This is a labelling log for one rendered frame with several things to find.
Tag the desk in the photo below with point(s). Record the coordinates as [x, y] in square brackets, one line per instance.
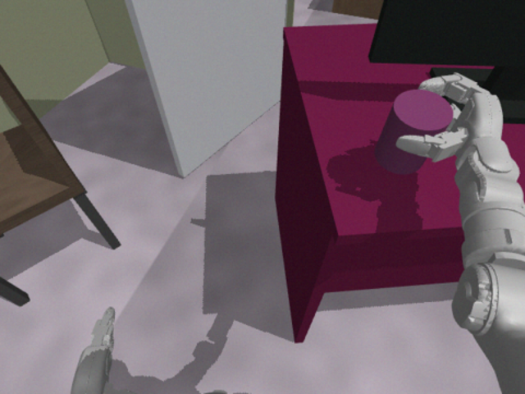
[346, 223]

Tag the right robot arm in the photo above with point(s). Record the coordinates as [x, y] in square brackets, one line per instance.
[490, 297]

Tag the chair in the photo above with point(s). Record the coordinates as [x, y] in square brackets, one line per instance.
[34, 177]

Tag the right robot hand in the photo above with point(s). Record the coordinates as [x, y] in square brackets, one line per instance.
[481, 117]

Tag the left robot hand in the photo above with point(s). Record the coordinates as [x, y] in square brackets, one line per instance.
[92, 372]

